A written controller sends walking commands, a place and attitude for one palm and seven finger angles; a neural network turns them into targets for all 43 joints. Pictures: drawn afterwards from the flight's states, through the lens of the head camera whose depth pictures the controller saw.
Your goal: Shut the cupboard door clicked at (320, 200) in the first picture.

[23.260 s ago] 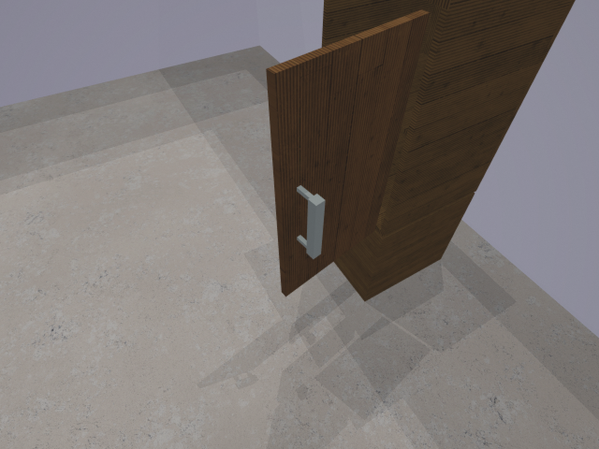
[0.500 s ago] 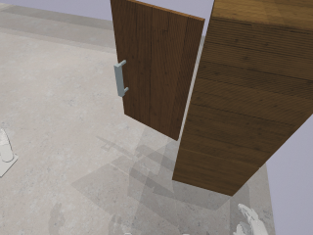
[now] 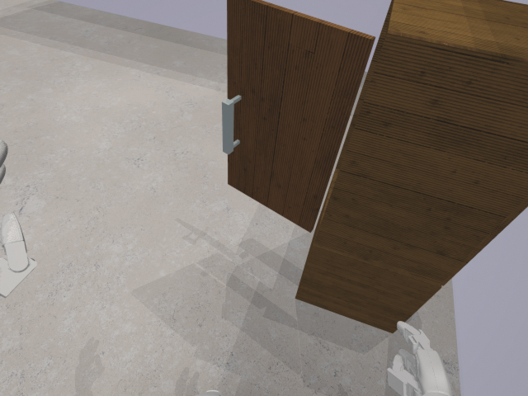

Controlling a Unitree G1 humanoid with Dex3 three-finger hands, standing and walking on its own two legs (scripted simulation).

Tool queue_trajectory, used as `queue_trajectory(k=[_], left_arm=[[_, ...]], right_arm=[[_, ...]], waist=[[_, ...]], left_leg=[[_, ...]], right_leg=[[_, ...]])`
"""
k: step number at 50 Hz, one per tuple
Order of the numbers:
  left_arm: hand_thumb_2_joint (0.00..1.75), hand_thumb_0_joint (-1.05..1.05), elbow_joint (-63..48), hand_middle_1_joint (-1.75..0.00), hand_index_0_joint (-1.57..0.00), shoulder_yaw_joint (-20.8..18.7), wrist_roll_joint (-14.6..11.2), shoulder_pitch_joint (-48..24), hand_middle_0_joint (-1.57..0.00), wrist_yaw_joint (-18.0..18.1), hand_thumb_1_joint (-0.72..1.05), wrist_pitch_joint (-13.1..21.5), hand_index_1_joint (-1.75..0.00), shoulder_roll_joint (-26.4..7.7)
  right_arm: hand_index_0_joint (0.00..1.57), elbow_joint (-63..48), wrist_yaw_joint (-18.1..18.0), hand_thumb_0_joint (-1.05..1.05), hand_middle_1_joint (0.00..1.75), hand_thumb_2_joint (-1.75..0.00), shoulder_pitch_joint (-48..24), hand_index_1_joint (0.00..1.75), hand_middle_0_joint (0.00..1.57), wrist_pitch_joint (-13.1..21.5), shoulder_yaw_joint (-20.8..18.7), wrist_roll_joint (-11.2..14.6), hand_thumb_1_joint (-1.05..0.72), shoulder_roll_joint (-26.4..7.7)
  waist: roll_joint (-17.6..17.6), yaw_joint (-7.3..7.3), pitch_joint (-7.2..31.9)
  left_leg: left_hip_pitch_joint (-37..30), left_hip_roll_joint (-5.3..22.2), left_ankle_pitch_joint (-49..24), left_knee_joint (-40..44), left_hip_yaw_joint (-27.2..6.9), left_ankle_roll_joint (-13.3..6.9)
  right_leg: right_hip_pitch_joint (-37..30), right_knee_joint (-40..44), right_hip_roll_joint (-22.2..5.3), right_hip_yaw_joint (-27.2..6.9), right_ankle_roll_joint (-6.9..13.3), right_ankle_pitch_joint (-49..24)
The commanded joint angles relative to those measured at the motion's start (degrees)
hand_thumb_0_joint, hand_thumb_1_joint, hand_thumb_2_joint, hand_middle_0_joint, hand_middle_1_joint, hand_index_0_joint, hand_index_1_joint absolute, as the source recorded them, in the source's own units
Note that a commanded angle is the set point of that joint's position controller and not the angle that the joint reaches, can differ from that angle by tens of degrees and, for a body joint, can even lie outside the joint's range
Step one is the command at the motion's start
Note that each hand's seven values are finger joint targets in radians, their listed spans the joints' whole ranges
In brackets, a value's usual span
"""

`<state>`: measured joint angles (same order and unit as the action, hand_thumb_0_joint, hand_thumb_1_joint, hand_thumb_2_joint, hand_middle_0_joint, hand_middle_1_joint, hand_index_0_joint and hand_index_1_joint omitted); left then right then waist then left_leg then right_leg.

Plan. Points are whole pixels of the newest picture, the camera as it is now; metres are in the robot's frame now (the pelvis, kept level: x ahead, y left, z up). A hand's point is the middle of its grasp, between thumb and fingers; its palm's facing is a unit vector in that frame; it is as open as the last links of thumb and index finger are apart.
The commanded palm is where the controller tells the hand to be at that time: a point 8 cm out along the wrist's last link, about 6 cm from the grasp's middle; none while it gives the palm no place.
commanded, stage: step back with the hand held close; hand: left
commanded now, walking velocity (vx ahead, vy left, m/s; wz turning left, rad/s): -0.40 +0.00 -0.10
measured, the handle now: (232, 125) +0.80 +0.12 -0.05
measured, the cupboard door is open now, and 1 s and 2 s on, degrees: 74 74 74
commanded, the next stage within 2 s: stop stepping back and stand still in 0.32 s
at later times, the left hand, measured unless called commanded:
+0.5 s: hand out of the picture +0.13 +0.28 +0.19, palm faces +0.32 -0.84 -0.44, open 7.5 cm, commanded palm +0.05 +0.31 +0.19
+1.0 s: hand out of the picture +0.03 +0.28 +0.19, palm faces +0.23 -0.82 -0.52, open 7.5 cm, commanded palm -0.01 +0.33 +0.19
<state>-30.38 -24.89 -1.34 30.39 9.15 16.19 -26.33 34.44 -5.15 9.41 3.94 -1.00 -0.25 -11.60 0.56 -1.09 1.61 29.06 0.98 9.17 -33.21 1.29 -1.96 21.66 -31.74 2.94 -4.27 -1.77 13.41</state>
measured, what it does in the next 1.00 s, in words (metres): walks backwards: right foot, then left foot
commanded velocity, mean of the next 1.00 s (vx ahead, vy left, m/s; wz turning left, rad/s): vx -0.04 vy -0.03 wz -0.03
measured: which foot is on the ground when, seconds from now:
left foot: down 0.00-0.52, up 0.54-0.68, down 0.70-1.00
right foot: down 0.00-0.00, up 0.02-0.20, down 0.22-0.72, up 0.74-0.96, down 0.98-1.00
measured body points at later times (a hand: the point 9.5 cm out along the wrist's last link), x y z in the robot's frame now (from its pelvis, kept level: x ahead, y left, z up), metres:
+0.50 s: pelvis -0.11 +0.02 +0.00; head -0.11 +0.06 +0.44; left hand +0.11 +0.32 +0.21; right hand +0.04 -0.22 -0.06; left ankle +0.12 +0.09 -0.72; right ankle -0.16 -0.10 -0.72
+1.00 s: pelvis -0.20 +0.06 +0.01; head -0.21 +0.09 +0.46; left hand +0.02 +0.33 +0.22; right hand -0.12 -0.17 -0.08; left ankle -0.10 +0.15 -0.71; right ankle -0.25 -0.01 -0.73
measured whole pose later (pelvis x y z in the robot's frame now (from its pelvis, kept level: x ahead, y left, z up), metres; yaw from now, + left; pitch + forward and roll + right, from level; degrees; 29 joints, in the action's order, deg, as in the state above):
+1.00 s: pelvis -0.20 +0.06 +0.01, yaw -11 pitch +1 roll -1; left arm -33.1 -25.7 -2.3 37.1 9.0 9.9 -29.8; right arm 35.6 -3.3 17.8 4.2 2.6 -1.9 -7.9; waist 1.7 -1.9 4.5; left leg 25.3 1.4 18.7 -35.1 2.5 0.3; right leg 9.3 -23.9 3.0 4.3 5.3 19.8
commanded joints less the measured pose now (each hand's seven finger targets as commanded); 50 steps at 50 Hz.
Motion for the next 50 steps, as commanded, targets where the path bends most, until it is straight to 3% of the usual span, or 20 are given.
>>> queue_trajectory(k=[1,8,12,14,17,20,23,25,26,27,30,33,35,37,38,40,45,47,49,50], left_arm=[[0.9,0.0,-9.01,-0.3,-0.2,-10.06,-0.66,-3.36,-0.2,0.42,0.9,2.95,-0.3,-9.05],[0.9,0.0,-12.86,-0.3,-0.2,-4.34,-3.14,-1.49,-0.2,0.35,0.9,1.58,-0.3,-6.54],[0.9,0.0,-13.61,-0.3,-0.2,-8.11,-0.54,-13.02,-0.2,2.56,0.9,3.27,-0.3,-13.34],[0.9,0.0,-10.7,-0.3,-0.2,-4.24,-0.48,-15.27,-0.2,1.43,0.9,1.62,-0.3,-10.63],[0.9,0.0,-10.75,-0.3,-0.2,-6.96,-1.17,-11.07,-0.2,0.06,0.9,0.98,-0.3,-11.04],[0.9,0.0,-7.41,-0.3,-0.2,-12.45,-3.36,-1.86,-0.2,-1.39,0.9,2.44,-0.3,-11.47],[0.9,0.0,-11.98,-0.3,-0.2,-10.75,-5.13,6.95,-0.2,-2.08,0.9,1.95,-0.3,-9.54],[0.9,0.0,-16.81,-0.3,-0.2,-11.94,-4.62,8.79,-0.2,-0.91,0.9,0.86,-0.3,-12.37],[0.9,0.0,-20.02,-0.3,-0.2,-12.46,-3.65,5.81,-0.2,-0.24,0.9,0.16,-0.3,-14.73],[0.9,0.0,-17.84,-0.3,-0.2,-13.97,-3.04,3.41,-0.2,0.57,0.9,-1.2,-0.3,-15.61],[0.9,0.0,-7.73,-0.3,-0.2,-5.78,-0.97,-8.3,-0.2,2.61,0.9,-3.1,-0.3,-8.73],[0.9,0.0,-0.65,-0.3,-0.2,-0.23,0.16,-22.73,-0.2,2.73,0.9,-3.51,-0.3,-6.12],[0.9,0.0,-4.84,-0.3,-0.2,-0.16,0.36,-21.62,-0.2,2.64,0.9,-2.8,-0.3,-6.18],[0.9,0.0,-10.11,-0.3,-0.2,-4.18,-0.32,-14.76,-0.2,1.5,0.9,-2.45,-0.3,-9.19],[0.9,0.0,-15.23,-0.3,-0.2,-3.33,-0.06,-12.21,-0.2,1.03,0.9,-2.1,-0.3,-7.77],[0.9,0.0,-17.12,-0.3,-0.2,-5.15,-0.34,-1.59,-0.2,0.93,0.9,-2.44,-0.3,-8.39],[0.9,0.0,-13.14,-0.3,-0.2,-7.8,-1.18,4.91,-0.2,1.7,0.9,-4.02,-0.3,-9.79],[0.9,0.0,-8.26,-0.3,-0.2,-9.36,-1.21,5.06,-0.2,1.83,0.9,-4.92,-0.3,-10.94],[0.9,0.0,-8.15,-0.3,-0.2,-11.52,-2.05,-2.91,-0.2,2.41,0.9,-3.99,-0.3,-13.74],[0.9,0.0,-5.64,-0.3,-0.2,-11.02,-1.95,-4.34,-0.2,2.69,0.9,-2.56,-0.3,-12.68]], right_arm=[[0.2,-8.66,-1.08,0.0,0.3,-0.9,-4.45,0.3,0.2,3.91,-3.41,-0.15,-0.9,-8.69],[0.2,-5.96,1.08,0.0,0.3,-0.9,-3.72,0.3,0.2,5.2,-2.46,-0.38,-0.9,-6.66],[0.2,-2.5,0.39,0.0,0.3,-0.9,-1.31,0.3,0.2,4.9,-1.58,-2.61,-0.9,-5.18],[0.2,-4.0,-0.53,0.0,0.3,-0.9,-3.37,0.3,0.2,5.27,-2.71,-0.08,-0.9,-5.76],[0.2,-5.44,-1.1,0.0,0.3,-0.9,-5.75,0.3,0.2,4.14,-2.69,0.1,-0.9,-7.05],[0.2,-7.25,0.15,0.0,0.3,-0.9,-6.25,0.3,0.2,3.45,-3.69,-1.11,-0.9,-8.77],[0.2,-9.65,1.55,0.0,0.3,-0.9,-4.86,0.3,0.2,3.68,-2.79,-0.66,-0.9,-5.89],[0.2,-8.99,1.85,0.0,0.3,-0.9,-3.18,0.3,0.2,3.7,-2.48,-0.04,-0.9,-5.7],[0.2,-7.6,1.79,0.0,0.3,-0.9,-2.29,0.3,0.2,2.94,-2.47,-0.48,-0.9,-6.02],[0.2,-6.89,1.81,0.0,0.3,-0.9,-1.98,0.3,0.2,3.11,-2.87,-0.73,-0.9,-6.7],[0.2,-5.19,0.06,0.0,0.3,-0.9,0.05,0.3,0.2,2.2,-0.02,-1.15,-0.9,-5.7],[0.2,-2.53,-1.48,0.0,0.3,-0.9,0.73,0.3,0.2,4.35,-1.43,0.15,-0.9,-8.75],[0.2,-5.39,-1.99,0.0,0.3,-0.9,-0.34,0.3,0.2,5.88,-1.5,1.2,-0.9,-10.04],[0.2,-4.36,-0.69,0.0,0.3,-0.9,-1.38,0.3,0.2,6.7,-0.89,0.03,-0.9,-7.67],[0.2,-5.73,0.35,0.0,0.3,-0.9,-2.55,0.3,0.2,6.87,-0.67,-0.4,-0.9,-6.59],[0.2,-6.59,1.86,0.0,0.3,-0.9,-3.32,0.3,0.2,6.49,-0.57,-0.59,-0.9,-6.02],[0.2,-6.81,1.16,0.0,0.3,-0.9,-1.31,0.3,0.2,3.08,-0.27,-1.56,-0.9,-6.37],[0.2,-5.93,0.78,0.0,0.3,-0.9,0.55,0.3,0.2,1.81,-0.62,-1.48,-0.9,-5.7],[0.2,-5.56,0.71,0.0,0.3,-0.9,0.55,0.3,0.2,1.21,-0.89,-1.38,-0.9,-6.4],[0.2,-5.13,0.73,0.0,0.3,-0.9,1.66,0.3,0.2,2.14,-1.26,-1.19,-0.9,-6.53]], waist=[[-16.57,0.67,5.64],[-13.05,0.6,7.71],[0.75,-0.89,8.32],[9.6,-1.37,6.53],[-9.73,-0.02,5.81],[-21.55,0.93,8.74],[-18.46,2.61,12.89],[-3.61,1.31,10.24],[7.74,0.98,6.23],[13.0,1.88,3.32],[4.3,-1.42,-2.19],[-1.95,-1.79,-4.88],[-12.27,-0.05,-3.46],[-23.81,-0.78,-1.14],[-22.0,-0.85,-2.15],[-12.46,1.13,0.25],[-15.9,0.11,2.74],[-7.03,-0.4,3.47],[7.63,0.05,-0.48],[7.93,-0.45,0.27]], left_leg=[[13.94,20.18,36.82,30.26,-21.27,-5.36],[-11.19,14.76,15.96,19.58,-4.78,2.33],[-24.13,5.65,1.37,-1.27,2.35,5.99],[-26.51,2.38,-0.25,-2.07,3.21,4.63],[-21.69,7.78,-6.17,13.61,-2.87,2.79],[2.23,19.17,36.73,35.9,-15.44,4.19],[-4.29,10.4,23.41,24.78,-1.54,5.93],[-11.26,0.85,16.56,0.71,7.11,7.11],[-14.6,-2.89,13.2,-19.32,5.02,6.98],[-10.92,-2.71,14.92,-34.02,-2.48,6.09],[-7.53,3.88,14.06,-18.58,-2.68,3.26],[-11.57,2.58,11.13,3.53,-1.35,2.63],[-8.38,10.38,17.62,16.78,-15.89,-1.24],[-7.31,15.53,41.63,31.28,-30.32,-0.33],[-4.91,16.23,43.09,32.84,-31.73,1.03],[-4.89,14.74,34.59,29.48,-21.39,-0.59],[-0.17,8.41,28.39,22.49,-8.15,1.21],[3.74,4.76,20.51,5.85,-3.78,1.36],[11.21,1.28,12.13,-17.73,-0.71,2.82],[10.57,2.65,12.3,-21.88,-1.8,3.3]], right_leg=[[-18.13,-20.36,4.67,3.57,0.52,7.12],[-6.72,6.18,-1.49,4.61,3.54,13.21],[9.47,17.99,-16.82,-13.7,9.33,-8.37],[11.83,14.61,-11.21,-5.33,4.87,-8.86],[5.14,5.02,-0.18,4.73,0.85,0.92],[-17.06,-13.26,6.63,8.37,3.59,20.18],[-16.97,-1.79,5.69,12.29,4.49,19.23],[-2.7,15.51,-5.59,1.64,6.44,19.25],[14.8,26.0,-19.78,-15.09,10.77,29.36],[23.44,27.85,-25.32,-24.41,17.21,38.29],[12.91,17.23,-16.04,-3.62,8.51,24.22],[4.72,6.01,-10.46,3.91,4.43,18.28],[-0.78,-4.11,-3.85,6.42,1.32,11.28],[3.07,-20.22,0.01,4.2,0.92,14.47],[2.99,-25.02,-0.28,2.14,1.56,12.32],[-2.0,-21.19,-0.34,4.5,2.16,9.42],[-21.14,6.16,1.89,12.47,4.1,12.43],[-23.96,12.54,-6.63,2.39,8.19,12.28],[-17.03,22.49,-23.98,-20.1,16.65,16.05],[-16.54,20.32,-24.08,-17.23,17.2,10.76]])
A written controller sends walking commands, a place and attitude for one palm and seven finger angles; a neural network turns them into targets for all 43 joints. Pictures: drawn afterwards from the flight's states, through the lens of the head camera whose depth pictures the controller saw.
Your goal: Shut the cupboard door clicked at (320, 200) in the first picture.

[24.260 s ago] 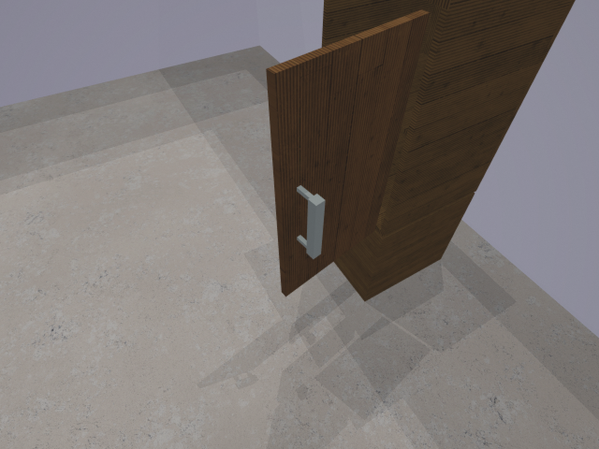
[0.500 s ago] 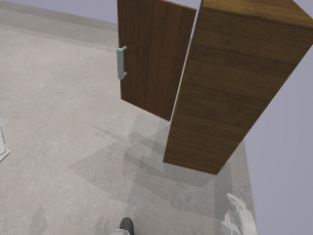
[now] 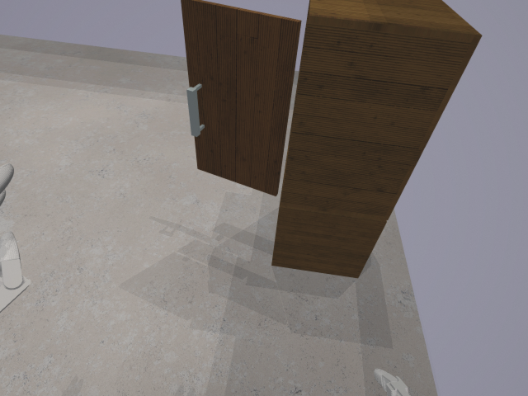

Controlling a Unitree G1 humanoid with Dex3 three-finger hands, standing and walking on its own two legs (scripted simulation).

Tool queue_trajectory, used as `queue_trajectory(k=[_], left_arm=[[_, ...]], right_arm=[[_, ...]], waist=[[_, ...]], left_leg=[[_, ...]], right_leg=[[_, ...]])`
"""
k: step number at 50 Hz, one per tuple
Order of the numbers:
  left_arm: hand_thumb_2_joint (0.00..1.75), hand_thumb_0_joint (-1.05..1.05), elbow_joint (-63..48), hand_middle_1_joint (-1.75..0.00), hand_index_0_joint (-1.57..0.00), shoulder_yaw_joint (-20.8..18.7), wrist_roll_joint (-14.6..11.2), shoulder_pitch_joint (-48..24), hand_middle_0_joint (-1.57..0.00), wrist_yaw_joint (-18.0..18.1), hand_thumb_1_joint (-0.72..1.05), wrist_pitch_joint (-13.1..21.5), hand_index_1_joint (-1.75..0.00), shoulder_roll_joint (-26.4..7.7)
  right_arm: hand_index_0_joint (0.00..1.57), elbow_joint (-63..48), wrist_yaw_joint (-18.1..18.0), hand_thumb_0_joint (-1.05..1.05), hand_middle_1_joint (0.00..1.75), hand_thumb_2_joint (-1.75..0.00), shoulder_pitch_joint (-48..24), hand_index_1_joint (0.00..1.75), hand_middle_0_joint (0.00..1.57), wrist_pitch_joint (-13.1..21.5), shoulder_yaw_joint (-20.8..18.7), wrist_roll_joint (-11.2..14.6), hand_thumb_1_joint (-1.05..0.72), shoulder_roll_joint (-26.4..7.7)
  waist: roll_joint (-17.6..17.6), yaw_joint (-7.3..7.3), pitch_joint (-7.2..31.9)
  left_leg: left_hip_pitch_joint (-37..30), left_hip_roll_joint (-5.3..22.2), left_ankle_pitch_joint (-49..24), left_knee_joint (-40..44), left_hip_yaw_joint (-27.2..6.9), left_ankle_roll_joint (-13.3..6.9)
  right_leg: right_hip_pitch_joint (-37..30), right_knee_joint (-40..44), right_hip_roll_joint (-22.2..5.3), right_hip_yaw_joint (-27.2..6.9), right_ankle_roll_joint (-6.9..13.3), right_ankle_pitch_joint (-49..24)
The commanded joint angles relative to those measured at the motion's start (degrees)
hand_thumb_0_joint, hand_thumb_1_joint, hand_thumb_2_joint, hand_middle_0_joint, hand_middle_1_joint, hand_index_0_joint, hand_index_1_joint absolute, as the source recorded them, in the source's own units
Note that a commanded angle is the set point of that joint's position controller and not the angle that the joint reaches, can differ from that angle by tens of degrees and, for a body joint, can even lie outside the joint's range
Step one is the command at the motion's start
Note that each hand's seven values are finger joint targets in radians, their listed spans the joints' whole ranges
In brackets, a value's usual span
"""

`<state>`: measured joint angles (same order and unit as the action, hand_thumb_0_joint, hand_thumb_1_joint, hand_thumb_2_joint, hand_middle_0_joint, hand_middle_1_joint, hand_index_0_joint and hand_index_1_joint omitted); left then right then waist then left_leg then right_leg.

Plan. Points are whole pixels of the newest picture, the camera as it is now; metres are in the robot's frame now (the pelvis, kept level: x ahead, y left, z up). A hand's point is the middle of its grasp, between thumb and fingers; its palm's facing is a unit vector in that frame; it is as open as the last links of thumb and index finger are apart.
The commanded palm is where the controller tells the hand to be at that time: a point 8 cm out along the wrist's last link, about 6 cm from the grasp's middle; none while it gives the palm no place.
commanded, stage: stop stepping back and stand still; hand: left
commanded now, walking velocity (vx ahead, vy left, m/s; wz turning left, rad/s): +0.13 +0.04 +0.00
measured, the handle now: (197, 110) +0.97 +0.24 -0.06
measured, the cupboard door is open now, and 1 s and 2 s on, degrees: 74 74 74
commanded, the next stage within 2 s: let the arm hang, fingers relaxed in 1.42 s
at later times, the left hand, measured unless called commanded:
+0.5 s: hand (26, 262) +0.21 +0.27 +0.18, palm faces +0.45 -0.74 -0.50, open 7.5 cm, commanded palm +0.16 +0.31 +0.18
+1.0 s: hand (21, 251) +0.24 +0.30 +0.16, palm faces +0.43 -0.77 -0.48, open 7.4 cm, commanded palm +0.18 +0.33 +0.18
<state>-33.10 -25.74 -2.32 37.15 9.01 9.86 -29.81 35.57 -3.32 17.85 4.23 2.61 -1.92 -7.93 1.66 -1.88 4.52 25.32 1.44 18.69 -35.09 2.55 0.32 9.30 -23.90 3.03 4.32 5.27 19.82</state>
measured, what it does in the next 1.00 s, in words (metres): shifts its weight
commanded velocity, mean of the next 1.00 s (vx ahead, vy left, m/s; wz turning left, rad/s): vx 0.01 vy -0.03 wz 0.00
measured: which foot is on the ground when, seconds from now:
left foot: down 0.00-1.00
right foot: down 0.00-1.00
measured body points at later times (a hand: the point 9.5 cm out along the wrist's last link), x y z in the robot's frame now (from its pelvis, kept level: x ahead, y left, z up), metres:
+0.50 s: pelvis +0.03 +0.01 +0.00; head +0.03 +0.00 +0.45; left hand +0.18 +0.31 +0.20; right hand +0.19 -0.21 -0.10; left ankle +0.07 +0.15 -0.73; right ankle +0.00 -0.08 -0.73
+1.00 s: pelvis +0.05 +0.03 +0.00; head +0.05 +0.03 +0.45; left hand +0.21 +0.34 +0.19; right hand +0.21 -0.21 -0.08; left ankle +0.07 +0.15 -0.73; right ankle +0.00 -0.08 -0.73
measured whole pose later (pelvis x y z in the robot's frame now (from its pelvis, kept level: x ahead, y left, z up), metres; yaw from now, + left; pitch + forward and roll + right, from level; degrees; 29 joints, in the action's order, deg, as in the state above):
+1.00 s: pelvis +0.05 +0.03 +0.00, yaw +1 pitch +1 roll -1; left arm -26.5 -23.9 -3.3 33.4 9.3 9.6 -25.0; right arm 34.0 -5.0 12.2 2.8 0.7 0.7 -11.7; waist 0.1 -0.9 2.0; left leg 17.5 2.7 13.3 -29.6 3.0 0.5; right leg 9.2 -26.6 1.7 1.7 1.3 18.6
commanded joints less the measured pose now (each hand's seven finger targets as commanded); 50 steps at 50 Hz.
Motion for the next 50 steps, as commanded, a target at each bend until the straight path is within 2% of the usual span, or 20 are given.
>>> queue_trajectory(k=[1,2,5,8,9,10,11,12,13,14,17,19,20,21,22,24,29,33,42,50], left_arm=[[0.9,0.0,2.09,-0.3,-0.2,-6.9,-0.74,-8.81,-0.2,2.58,0.9,3.15,-0.3,-4.92],[0.9,0.0,1.24,-0.3,-0.2,-4.5,-0.53,-10.54,-0.2,2.2,0.9,2.38,-0.3,-3.74],[0.9,0.0,-1.53,-0.3,-0.2,-1.01,0.59,-16.51,-0.2,2.15,0.9,3.12,-0.3,-2.94],[0.9,0.0,-6.66,-0.3,-0.2,-1.07,1.13,-20.5,-0.2,2.61,0.9,4.13,-0.3,-4.59],[0.9,0.0,-8.42,-0.3,-0.2,-1.76,0.87,-20.11,-0.2,2.57,0.9,4.34,-0.3,-4.77],[0.9,0.0,-9.83,-0.3,-0.2,-3.41,0.58,-19.06,-0.2,2.54,0.9,4.75,-0.3,-5.17],[0.9,0.0,-10.37,-0.3,-0.2,-4.75,-0.02,-17.17,-0.2,2.42,0.9,5.45,-0.3,-5.46],[0.9,0.0,-10.19,-0.3,-0.2,-7.05,0.02,-16.41,-0.2,2.18,0.9,5.68,-0.3,-7.4],[0.9,0.0,-9.79,-0.3,-0.2,-7.0,0.31,-15.02,-0.2,2.09,0.9,5.75,-0.3,-6.48],[0.9,0.0,-10.22,-0.3,-0.2,-6.94,0.26,-13.82,-0.2,1.96,0.9,5.93,-0.3,-5.9],[0.9,0.0,-8.89,-0.3,-0.2,-8.63,-0.11,-5.63,-0.2,1.72,0.9,5.44,-0.3,-5.62],[0.9,0.0,-6.94,-0.3,-0.2,-7.77,-0.63,-5.07,-0.2,1.63,0.9,4.84,-0.3,-4.29],[0.9,0.0,-5.2,-0.3,-0.2,-7.29,-1.04,-3.18,-0.2,1.57,0.9,4.33,-0.3,-3.5],[0.9,0.0,-3.92,-0.3,-0.2,-6.73,-1.41,-2.49,-0.2,1.61,0.9,3.77,-0.3,-3.39],[0.9,0.0,-2.68,-0.3,-0.2,-6.72,-1.47,-2.42,-0.2,1.85,0.9,3.27,-0.3,-3.68],[0.9,0.0,-1.75,-0.3,-0.2,-5.22,-1.29,-6.18,-0.2,2.19,0.9,2.99,-0.3,-3.64],[0.9,0.0,-2.49,-0.3,-0.2,-4.33,-0.16,-10.73,-0.2,1.73,0.9,2.68,-0.3,-4.67],[0.9,0.0,-6.89,-0.3,-0.2,-4.48,-0.04,-10.65,-0.2,1.77,0.9,3.24,-0.3,-5.17],[0.9,0.0,-4.64,-0.3,-0.2,-7.15,-1.14,-2.8,-0.2,1.8,0.9,3.37,-0.3,-5.44],[0.9,0.0,-4.52,-0.3,-0.2,-4.2,-1.04,-6.28,-0.2,1.54,0.9,2.91,-0.3,-3.68]], right_arm=[[0.2,-5.64,-0.85,0.0,0.3,-0.9,-5.24,0.3,0.2,2.13,-5.34,1.63,-0.9,-10.0],[0.2,-6.16,-0.9,0.0,0.3,-0.9,-6.94,0.3,0.2,1.83,-5.87,2.04,-0.9,-11.16],[0.2,-5.61,-1.83,0.0,0.3,-0.9,-10.34,0.3,0.2,1.94,-4.38,1.35,-0.9,-10.14],[0.2,-5.75,-3.19,0.0,0.3,-0.9,-10.31,0.3,0.2,3.91,-4.82,1.31,-0.9,-10.81],[0.2,-6.26,-3.32,0.0,0.3,-0.9,-9.88,0.3,0.2,4.35,-5.07,1.52,-0.9,-11.5],[0.2,-6.89,-3.36,0.0,0.3,-0.9,-9.65,0.3,0.2,4.51,-5.19,1.54,-0.9,-12.41],[0.2,-6.75,-2.99,0.0,0.3,-0.9,-9.66,0.3,0.2,4.75,-4.77,1.77,-0.9,-11.64],[0.2,-6.51,-3.04,0.0,0.3,-0.9,-9.63,0.3,0.2,5.06,-4.6,1.13,-0.9,-11.16],[0.2,-6.79,-2.76,0.0,0.3,-0.9,-9.9,0.3,0.2,5.35,-4.38,0.79,-0.9,-10.06],[0.2,-6.83,-2.31,0.0,0.3,-0.9,-9.89,0.3,0.2,5.49,-4.4,0.74,-0.9,-9.95],[0.2,-7.55,-1.15,0.0,0.3,-0.9,-9.1,0.3,0.2,5.68,-4.39,1.43,-0.9,-10.38],[0.2,-8.1,-0.76,0.0,0.3,-0.9,-9.09,0.3,0.2,5.15,-4.23,1.73,-0.9,-9.95],[0.2,-7.99,-0.57,0.0,0.3,-0.9,-8.15,0.3,0.2,4.67,-4.81,2.11,-0.9,-9.89],[0.2,-7.8,-0.38,0.0,0.3,-0.9,-7.64,0.3,0.2,4.12,-4.79,2.25,-0.9,-9.64],[0.2,-7.34,-0.34,0.0,0.3,-0.9,-7.63,0.3,0.2,3.71,-4.66,2.3,-0.9,-9.68],[0.2,-6.83,-0.69,0.0,0.3,-0.9,-8.18,0.3,0.2,3.12,-4.05,2.47,-0.9,-9.2],[0.2,-7.65,-1.95,0.0,0.3,-0.9,-10.1,0.3,0.2,2.22,-4.08,2.67,-0.9,-9.65],[0.2,-8.68,-1.99,0.0,0.3,-0.9,-10.63,0.3,0.2,2.09,-3.98,2.74,-0.9,-9.54],[0.2,-9.84,-1.86,0.0,0.3,-0.9,-9.87,0.3,0.2,0.76,-4.34,2.76,-0.9,-10.07],[0.2,-9.75,-2.26,0.0,0.3,-0.9,-10.11,0.3,0.2,1.56,-4.03,2.63,-0.9,-10.48]], waist=[[8.29,0.2,-0.39],[7.83,0.54,-3.11],[3.76,0.57,-8.8],[-1.12,0.21,-9.17],[-6.05,0.15,-9.08],[-12.79,0.32,-8.88],[-18.25,0.36,-6.47],[-20.73,0.3,-6.12],[-17.55,0.41,-6.17],[-15.03,0.89,-5.37],[-12.93,1.38,-0.72],[-8.64,1.04,-1.16],[-2.04,0.94,-0.55],[1.9,0.55,-0.04],[3.01,0.41,0.28],[4.1,0.18,0.96],[-0.31,1.13,2.78],[-4.55,1.34,3.91],[-6.45,1.15,3.5],[-6.18,1.28,1.74]], left_leg=[[12.36,2.71,3.66,-19.9,-4.71,0.61],[9.01,3.59,2.95,-18.5,-5.35,0.3],[-3.77,3.12,-0.23,-7.46,0.5,-0.56],[-12.86,1.58,0.26,2.59,2.41,-1.02],[-13.75,4.26,3.22,7.9,-2.61,-2.34],[-14.26,9.47,3.21,13.34,-12.08,-4.6],[-13.29,14.76,12.48,21.17,-22.03,-6.13],[-8.42,17.57,19.45,26.84,-27.71,-7.32],[-5.96,18.2,18.62,27.25,-27.1,-8.22],[-4.66,16.9,14.12,25.24,-22.61,-7.74],[-4.08,10.07,6.64,17.86,-7.12,-2.63],[-1.97,6.47,4.85,12.77,-2.79,-0.88],[-4.39,4.22,0.78,6.41,-1.28,-0.21],[-5.83,3.14,-3.65,1.19,-0.94,0.15],[-5.95,2.83,-5.78,-0.69,-1.16,0.46],[-5.95,2.56,-8.41,0.19,-1.84,0.45],[-13.52,3.8,-25.42,4.41,-1.09,-1.34],[-15.06,4.26,-29.3,4.95,-1.58,-1.46],[-12.62,4.32,-25.94,6.4,-2.38,-0.7],[-12.1,5.04,-18.32,10.29,-4.06,-1.4]], right_leg=[[-2.71,9.91,-21.93,-23.29,8.84,7.84],[3.45,9.23,-20.94,-23.1,8.05,11.6],[15.73,9.23,-17.29,-13.31,4.75,16.54],[17.66,2.23,-12.89,-8.14,1.92,15.61],[18.11,-3.4,-10.18,-7.01,0.4,13.28],[19.01,-11.14,-5.29,-4.02,-2.29,8.73],[17.57,-17.29,-2.21,-1.51,-4.28,10.04],[14.5,-23.35,-2.2,-3.09,-4.77,10.47],[12.57,-24.27,-3.34,-4.83,-4.8,7.83],[9.1,-20.15,-3.77,-4.9,-4.82,5.93],[-1.19,-2.96,-2.85,-1.85,-4.73,-1.34],[-1.39,0.68,-4.71,-6.09,-3.8,-3.97],[1.75,3.55,-7.56,-11.83,-2.28,-4.68],[4.24,6.02,-11.69,-17.45,-0.72,-6.86],[3.93,6.01,-13.9,-19.0,0.48,-13.82],[0.62,2.32,-13.88,-15.9,0.09,-26.47],[-0.58,-2.75,-9.1,-8.5,-5.02,-37.35],[-1.28,-2.69,-8.21,-7.43,-5.19,-34.44],[-1.22,-0.7,-7.71,-7.49,-4.55,-28.95],[0.84,1.34,-5.89,-6.69,-5.18,-17.86]])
